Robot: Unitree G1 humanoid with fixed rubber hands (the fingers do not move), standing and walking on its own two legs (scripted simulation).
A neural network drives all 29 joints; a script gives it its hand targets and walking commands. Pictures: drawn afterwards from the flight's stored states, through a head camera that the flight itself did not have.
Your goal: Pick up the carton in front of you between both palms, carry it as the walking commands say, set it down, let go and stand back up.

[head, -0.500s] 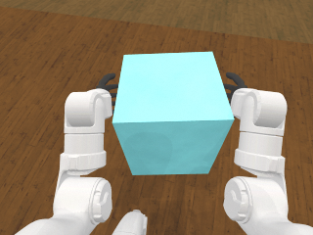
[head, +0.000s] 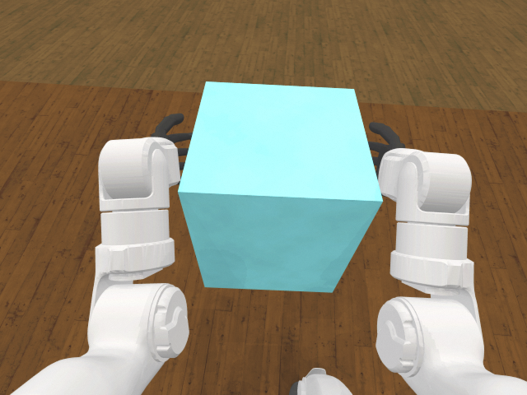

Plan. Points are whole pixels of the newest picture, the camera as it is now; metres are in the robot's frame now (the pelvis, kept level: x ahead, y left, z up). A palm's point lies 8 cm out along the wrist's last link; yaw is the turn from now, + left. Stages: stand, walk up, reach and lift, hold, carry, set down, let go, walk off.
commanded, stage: carry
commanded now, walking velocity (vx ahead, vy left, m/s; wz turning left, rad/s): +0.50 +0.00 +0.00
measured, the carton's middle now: (274, 195) +0.39 -0.02 +0.11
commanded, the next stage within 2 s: none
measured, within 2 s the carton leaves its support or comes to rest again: neither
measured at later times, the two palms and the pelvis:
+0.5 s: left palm (170, 46) +0.67 +0.16 +0.21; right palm (332, 46) +0.66 -0.14 +0.21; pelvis +0.28 +0.01 +0.04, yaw +0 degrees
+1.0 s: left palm (181, 32) +0.75 +0.16 +0.20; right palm (327, 30) +0.76 -0.14 +0.20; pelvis +0.41 +0.00 +0.06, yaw +0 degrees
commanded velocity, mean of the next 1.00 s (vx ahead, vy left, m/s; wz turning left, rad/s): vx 0.06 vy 0.00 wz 0.00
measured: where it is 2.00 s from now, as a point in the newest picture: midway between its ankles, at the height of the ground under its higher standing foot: (261, 359)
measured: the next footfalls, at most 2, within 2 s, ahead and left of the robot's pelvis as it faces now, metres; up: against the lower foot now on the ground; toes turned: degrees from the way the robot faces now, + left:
right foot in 0.02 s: +0.21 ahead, -0.11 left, +0.04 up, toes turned -7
left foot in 0.40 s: +0.42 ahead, +0.09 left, +0.07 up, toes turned +7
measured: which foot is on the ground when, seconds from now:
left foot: down 0.00-0.06, up 0.08-0.38, down 0.40-1.00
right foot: up 0.00-0.00, down 0.02-0.42, up 0.44-0.62, down 0.64-1.00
